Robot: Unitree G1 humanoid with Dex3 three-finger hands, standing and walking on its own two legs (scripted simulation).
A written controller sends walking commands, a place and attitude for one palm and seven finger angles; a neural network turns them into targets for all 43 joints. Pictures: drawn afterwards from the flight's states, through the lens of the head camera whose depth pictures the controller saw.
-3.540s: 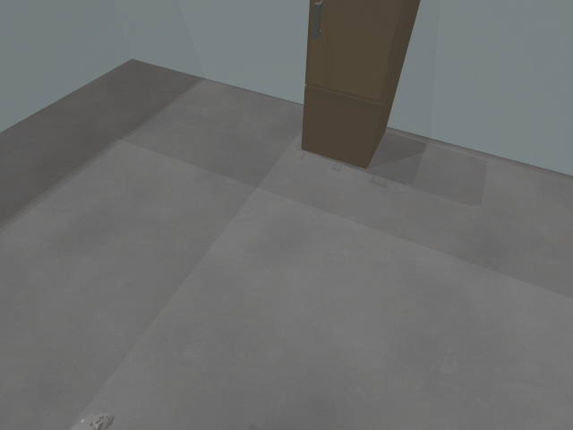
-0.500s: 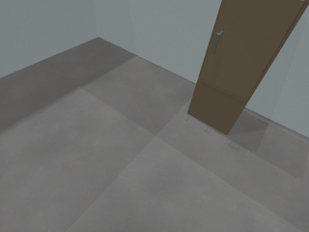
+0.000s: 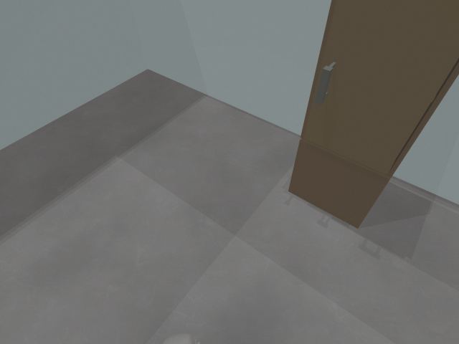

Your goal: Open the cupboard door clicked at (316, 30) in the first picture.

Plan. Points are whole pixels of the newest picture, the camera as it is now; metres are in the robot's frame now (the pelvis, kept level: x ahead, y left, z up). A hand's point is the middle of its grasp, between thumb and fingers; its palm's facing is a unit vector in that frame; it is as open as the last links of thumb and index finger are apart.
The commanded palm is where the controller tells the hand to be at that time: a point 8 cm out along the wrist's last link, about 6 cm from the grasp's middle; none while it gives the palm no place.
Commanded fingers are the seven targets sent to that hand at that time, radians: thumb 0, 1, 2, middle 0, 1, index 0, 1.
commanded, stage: turn to face it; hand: left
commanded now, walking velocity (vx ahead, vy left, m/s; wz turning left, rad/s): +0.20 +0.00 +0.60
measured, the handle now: (326, 83) +0.92 -0.29 -0.05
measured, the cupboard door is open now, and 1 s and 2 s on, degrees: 0 0 0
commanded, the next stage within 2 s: take the last steps up to it in 1.30 s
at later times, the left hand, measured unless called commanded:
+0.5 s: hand out of the picture +0.16 +0.22 -0.17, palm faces +0.01 -0.98 -0.20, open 7.4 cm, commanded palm none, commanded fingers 0.00 0.90 0.90 -0.20 -0.30 -0.20 -0.30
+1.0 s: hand (160, 279) +0.28 +0.18 -0.15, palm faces -0.30 -0.92 -0.26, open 7.4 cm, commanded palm none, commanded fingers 0.00 0.90 0.90 -0.20 -0.30 -0.20 -0.30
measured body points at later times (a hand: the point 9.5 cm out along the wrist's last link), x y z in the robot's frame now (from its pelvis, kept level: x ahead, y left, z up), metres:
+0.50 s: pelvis +0.13 +0.04 +0.00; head +0.15 +0.04 +0.45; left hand +0.16 +0.28 -0.16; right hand +0.23 -0.19 -0.14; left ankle +0.20 +0.14 -0.74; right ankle +0.13 -0.08 -0.69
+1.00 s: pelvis +0.13 +0.01 +0.00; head +0.16 -0.01 +0.45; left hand +0.29 +0.22 -0.13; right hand +0.11 -0.27 -0.14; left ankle +0.17 +0.17 -0.69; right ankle +0.15 -0.09 -0.74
